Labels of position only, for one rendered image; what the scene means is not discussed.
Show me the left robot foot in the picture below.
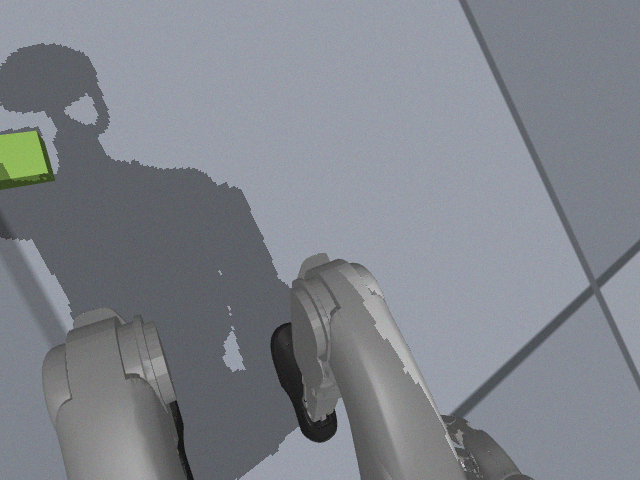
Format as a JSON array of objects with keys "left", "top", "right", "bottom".
[{"left": 169, "top": 400, "right": 194, "bottom": 480}]

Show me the right robot hand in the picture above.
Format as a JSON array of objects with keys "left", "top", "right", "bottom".
[{"left": 441, "top": 414, "right": 522, "bottom": 480}]

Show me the small box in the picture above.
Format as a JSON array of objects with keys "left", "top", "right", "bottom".
[{"left": 0, "top": 131, "right": 55, "bottom": 190}]

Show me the right robot foot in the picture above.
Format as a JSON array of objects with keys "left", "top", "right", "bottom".
[{"left": 271, "top": 323, "right": 337, "bottom": 443}]

